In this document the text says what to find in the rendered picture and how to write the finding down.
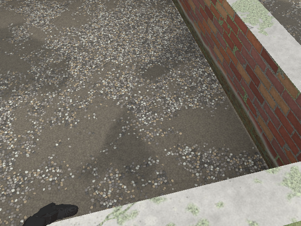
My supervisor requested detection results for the left robot hand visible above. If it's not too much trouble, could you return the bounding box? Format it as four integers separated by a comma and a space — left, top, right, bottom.
23, 202, 79, 226

